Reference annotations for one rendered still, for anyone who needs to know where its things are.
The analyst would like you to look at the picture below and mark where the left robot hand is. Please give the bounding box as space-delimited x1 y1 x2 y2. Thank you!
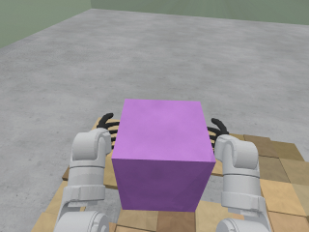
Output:
97 112 120 150

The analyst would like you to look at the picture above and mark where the robot right upper arm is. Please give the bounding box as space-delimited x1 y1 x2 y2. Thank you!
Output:
215 217 269 232

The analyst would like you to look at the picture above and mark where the right robot forearm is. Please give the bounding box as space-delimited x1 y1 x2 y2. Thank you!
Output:
214 134 272 232

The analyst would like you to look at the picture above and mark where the left robot forearm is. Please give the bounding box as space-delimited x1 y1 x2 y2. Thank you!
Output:
53 128 112 232

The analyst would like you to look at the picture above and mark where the carton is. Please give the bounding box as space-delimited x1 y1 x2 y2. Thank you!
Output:
111 99 216 213

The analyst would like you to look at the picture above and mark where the robot left upper arm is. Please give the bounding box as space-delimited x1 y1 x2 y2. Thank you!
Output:
54 211 109 232

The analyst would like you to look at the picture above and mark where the right robot hand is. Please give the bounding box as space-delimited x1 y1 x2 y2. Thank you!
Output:
207 118 229 154

